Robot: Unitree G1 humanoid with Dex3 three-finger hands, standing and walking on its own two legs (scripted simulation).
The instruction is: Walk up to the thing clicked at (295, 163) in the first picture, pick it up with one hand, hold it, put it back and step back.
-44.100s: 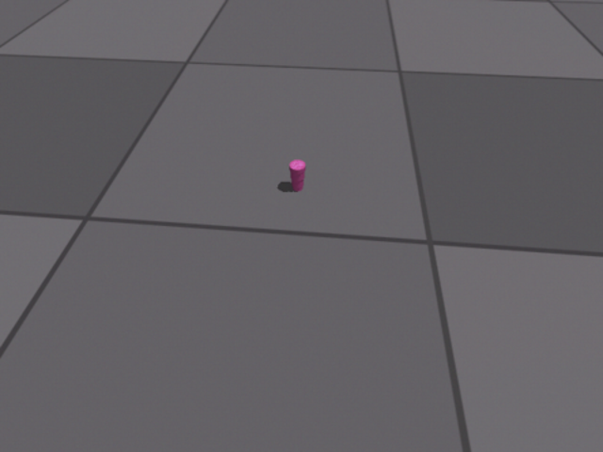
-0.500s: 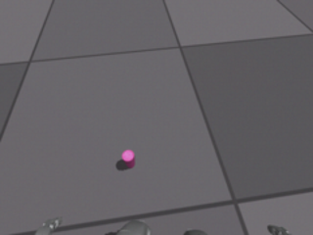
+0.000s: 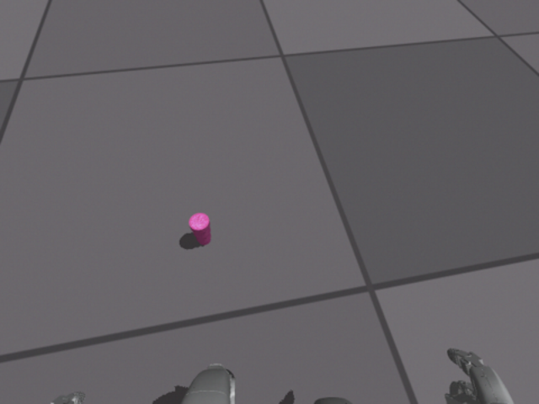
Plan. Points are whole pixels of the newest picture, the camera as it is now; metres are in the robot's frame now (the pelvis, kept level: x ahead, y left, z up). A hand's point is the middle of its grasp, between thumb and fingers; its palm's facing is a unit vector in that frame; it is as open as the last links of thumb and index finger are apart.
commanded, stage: step back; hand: left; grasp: from the side
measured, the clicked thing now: (201, 230) +0.73 +0.27 -0.68
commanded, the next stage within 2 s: stand in 1.82 s
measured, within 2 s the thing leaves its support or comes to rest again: neither
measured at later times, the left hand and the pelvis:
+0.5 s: hand out of the picture -0.07 +0.24 -0.14, palm faces +0.10 -0.92 -0.37, open 7.4 cm; pelvis -0.17 -0.04 +0.01, yaw +7 degrees
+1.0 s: hand out of the picture -0.28 +0.22 -0.13, palm faces +0.12 -0.89 -0.43, open 7.4 cm; pelvis -0.30 -0.07 +0.00, yaw +7 degrees
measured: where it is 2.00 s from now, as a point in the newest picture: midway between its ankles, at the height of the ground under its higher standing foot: outside the picture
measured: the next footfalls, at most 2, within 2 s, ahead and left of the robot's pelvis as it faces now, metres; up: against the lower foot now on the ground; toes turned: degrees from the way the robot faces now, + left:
left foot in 0.34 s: -0.11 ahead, +0.08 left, +0.00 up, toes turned +5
right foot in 0.68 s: -0.21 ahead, -0.18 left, +0.00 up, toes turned +7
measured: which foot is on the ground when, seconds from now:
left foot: down 0.00-0.04, up 0.06-0.32, down 0.34-0.70, up 0.72-0.94, down 0.96-1.00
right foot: down 0.00-0.36, up 0.38-0.66, down 0.68-1.00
